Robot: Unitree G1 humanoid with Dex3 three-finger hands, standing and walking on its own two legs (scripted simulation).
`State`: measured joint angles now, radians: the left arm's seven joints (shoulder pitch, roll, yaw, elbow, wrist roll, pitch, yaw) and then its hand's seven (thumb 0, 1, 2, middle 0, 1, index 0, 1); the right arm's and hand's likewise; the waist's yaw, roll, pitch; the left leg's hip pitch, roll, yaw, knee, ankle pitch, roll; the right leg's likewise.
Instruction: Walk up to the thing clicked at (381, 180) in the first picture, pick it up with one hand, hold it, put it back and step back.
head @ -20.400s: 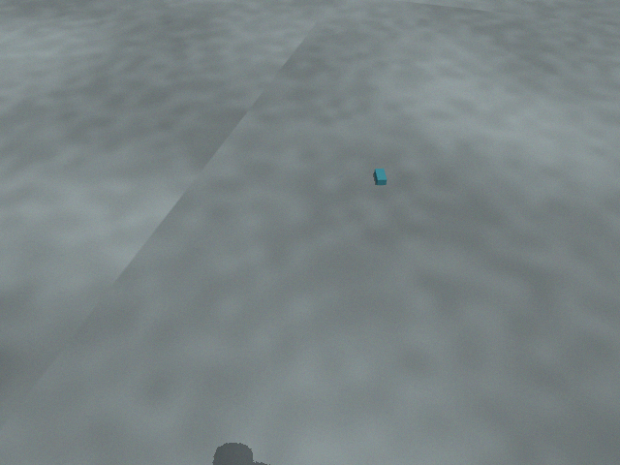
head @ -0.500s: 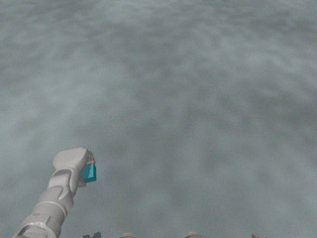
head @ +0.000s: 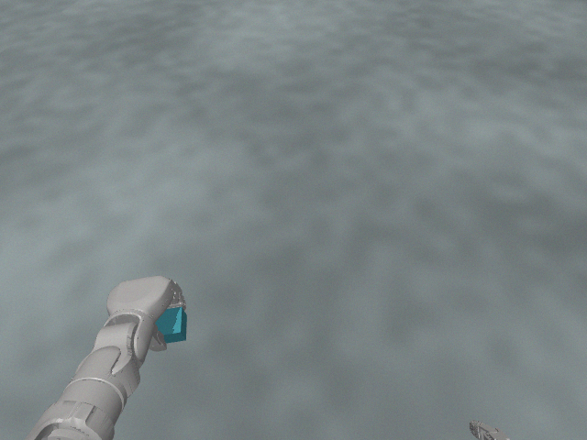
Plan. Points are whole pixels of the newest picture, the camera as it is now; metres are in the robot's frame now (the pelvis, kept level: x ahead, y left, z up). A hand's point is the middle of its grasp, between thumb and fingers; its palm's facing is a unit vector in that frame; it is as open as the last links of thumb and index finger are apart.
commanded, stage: hold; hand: left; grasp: from above
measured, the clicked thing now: (158, 327) +0.33 +0.23 -0.09
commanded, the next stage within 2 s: crouch in 1.52 s
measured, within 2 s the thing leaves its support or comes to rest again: neither
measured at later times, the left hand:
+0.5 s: hand (150, 325) +0.30 +0.22 -0.04, palm faces -0.43 -0.07 -0.90, open 7.2 cm
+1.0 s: hand (144, 332) +0.29 +0.22 -0.02, palm faces -0.43 -0.07 -0.90, open 7.2 cm
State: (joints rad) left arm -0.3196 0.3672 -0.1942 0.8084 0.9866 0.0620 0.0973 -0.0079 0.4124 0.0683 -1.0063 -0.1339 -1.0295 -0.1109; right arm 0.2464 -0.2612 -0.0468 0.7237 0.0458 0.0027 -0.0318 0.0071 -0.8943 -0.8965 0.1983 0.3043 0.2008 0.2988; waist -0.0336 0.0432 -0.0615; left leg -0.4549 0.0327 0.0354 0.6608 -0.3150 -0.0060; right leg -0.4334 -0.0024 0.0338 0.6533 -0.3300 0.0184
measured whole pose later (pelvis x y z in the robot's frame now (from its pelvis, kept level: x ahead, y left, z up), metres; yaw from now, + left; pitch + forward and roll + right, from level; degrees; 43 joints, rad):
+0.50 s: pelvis +0.00 +0.00 +0.01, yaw +0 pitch +3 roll +0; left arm -0.28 0.37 -0.21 0.71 1.00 0.06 0.03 -0.01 0.40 0.08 -1.02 -0.11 -1.04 -0.09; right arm 0.23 -0.26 -0.04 0.69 0.06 0.05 -0.03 0.01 -0.90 -0.90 0.20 0.30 0.20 0.30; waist -0.01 0.05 -0.04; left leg -0.33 0.03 0.04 0.55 -0.27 -0.01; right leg -0.32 0.00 0.04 0.55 -0.28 0.02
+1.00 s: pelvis -0.01 +0.00 +0.02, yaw +0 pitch +1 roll +0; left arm -0.25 0.37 -0.22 0.64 0.99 0.08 -0.02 -0.01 0.40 0.08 -1.01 -0.14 -1.03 -0.12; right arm 0.20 -0.26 -0.03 0.67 0.07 0.07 -0.04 0.01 -0.90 -0.90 0.20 0.30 0.20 0.30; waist 0.00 0.05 -0.02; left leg -0.27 0.03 0.04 0.49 -0.23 -0.01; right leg -0.26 -0.01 0.04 0.50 -0.25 0.02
